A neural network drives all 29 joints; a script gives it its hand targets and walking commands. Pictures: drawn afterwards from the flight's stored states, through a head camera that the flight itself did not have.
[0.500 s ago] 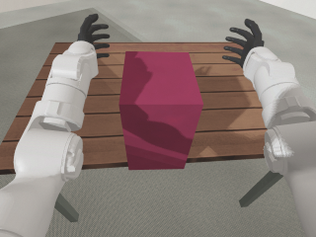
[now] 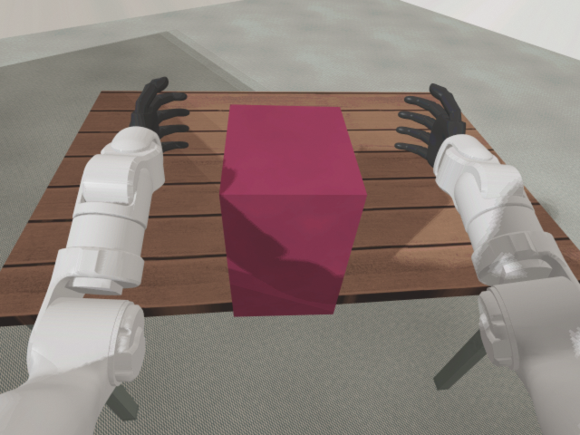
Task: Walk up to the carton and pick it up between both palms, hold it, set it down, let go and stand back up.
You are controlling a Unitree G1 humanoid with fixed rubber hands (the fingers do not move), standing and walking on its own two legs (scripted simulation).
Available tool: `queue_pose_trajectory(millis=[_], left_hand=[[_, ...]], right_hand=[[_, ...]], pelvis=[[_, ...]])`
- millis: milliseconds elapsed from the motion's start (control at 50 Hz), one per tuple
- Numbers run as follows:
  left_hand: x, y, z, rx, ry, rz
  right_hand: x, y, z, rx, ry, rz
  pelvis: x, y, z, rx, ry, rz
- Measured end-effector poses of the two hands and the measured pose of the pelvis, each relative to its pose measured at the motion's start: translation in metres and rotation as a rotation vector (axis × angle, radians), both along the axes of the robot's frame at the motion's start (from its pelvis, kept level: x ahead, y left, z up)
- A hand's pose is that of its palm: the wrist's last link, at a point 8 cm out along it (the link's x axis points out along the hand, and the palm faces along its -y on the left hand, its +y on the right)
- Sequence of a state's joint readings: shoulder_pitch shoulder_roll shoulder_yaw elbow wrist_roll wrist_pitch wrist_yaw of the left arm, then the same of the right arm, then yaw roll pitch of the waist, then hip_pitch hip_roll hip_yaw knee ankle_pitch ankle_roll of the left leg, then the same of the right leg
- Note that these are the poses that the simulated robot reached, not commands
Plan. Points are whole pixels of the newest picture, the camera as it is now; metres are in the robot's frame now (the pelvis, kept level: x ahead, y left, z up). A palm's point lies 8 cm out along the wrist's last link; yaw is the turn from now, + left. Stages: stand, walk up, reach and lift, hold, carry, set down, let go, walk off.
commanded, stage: set down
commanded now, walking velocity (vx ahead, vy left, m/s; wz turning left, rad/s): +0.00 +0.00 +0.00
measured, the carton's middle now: (284, 216) +0.44 +0.01 +0.07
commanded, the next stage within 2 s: none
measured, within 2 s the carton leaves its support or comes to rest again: neither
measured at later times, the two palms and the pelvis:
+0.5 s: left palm (153, 192) +0.37 +0.18 +0.17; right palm (438, 198) +0.39 -0.20 +0.16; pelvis +0.00 +0.01 +0.00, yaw -1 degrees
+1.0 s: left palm (157, 257) +0.31 +0.17 +0.12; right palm (439, 269) +0.31 -0.19 +0.10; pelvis +0.00 +0.01 +0.00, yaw -2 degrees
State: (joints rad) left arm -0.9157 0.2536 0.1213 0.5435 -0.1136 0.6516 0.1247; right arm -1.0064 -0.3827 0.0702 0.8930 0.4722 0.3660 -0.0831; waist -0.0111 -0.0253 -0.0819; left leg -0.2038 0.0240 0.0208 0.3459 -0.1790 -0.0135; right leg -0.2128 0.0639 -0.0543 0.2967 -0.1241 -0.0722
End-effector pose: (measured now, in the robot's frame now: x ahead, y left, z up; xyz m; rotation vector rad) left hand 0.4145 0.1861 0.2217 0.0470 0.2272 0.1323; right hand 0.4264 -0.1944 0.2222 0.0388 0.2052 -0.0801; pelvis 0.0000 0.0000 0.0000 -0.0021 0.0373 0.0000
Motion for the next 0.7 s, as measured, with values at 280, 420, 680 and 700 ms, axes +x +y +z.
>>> queue_pose_trajectory(millis=[280, 420, 680, 700], left_hand=[[-0.022, -0.003, -0.023, -0.015, 0.020, 0.010], [-0.033, -0.002, -0.039, -0.022, 0.007, 0.010], [-0.066, -0.008, -0.084, -0.027, 0.046, 0.003], [-0.071, -0.007, -0.088, -0.028, 0.051, 0.004]], right_hand=[[-0.020, 0.003, -0.033, -0.002, 0.015, 0.016], [-0.033, 0.002, -0.046, -0.015, -0.011, 0.019], [-0.067, -0.001, -0.085, -0.025, -0.011, 0.024], [-0.072, -0.001, -0.089, -0.022, -0.014, 0.021]], pelvis=[[-0.005, 0.006, 0.000, 0.001, -0.030, -0.006], [-0.001, 0.007, 0.000, 0.001, -0.054, -0.008], [0.006, 0.007, 0.001, 0.005, -0.089, -0.023], [0.006, 0.007, 0.001, 0.005, -0.091, -0.023]])
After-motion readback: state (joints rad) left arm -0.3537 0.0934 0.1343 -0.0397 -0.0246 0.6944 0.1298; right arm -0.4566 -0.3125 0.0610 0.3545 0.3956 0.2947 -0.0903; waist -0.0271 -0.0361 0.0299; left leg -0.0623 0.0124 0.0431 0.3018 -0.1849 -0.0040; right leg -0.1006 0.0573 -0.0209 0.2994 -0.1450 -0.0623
